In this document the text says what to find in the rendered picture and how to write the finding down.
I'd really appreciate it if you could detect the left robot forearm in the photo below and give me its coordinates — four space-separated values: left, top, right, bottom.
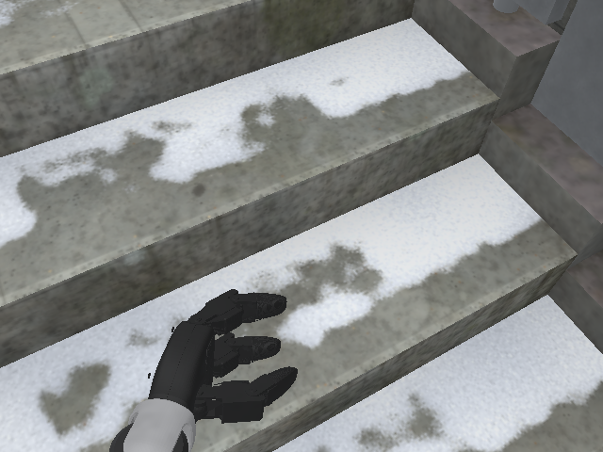
109 398 196 452

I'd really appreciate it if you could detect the left robot hand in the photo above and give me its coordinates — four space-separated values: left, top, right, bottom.
148 289 298 424

